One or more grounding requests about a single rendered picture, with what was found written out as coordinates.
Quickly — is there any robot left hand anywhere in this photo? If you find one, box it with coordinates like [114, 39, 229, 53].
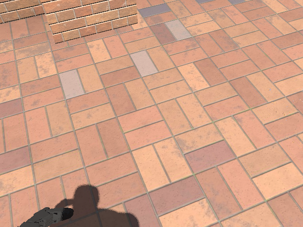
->
[17, 207, 74, 227]

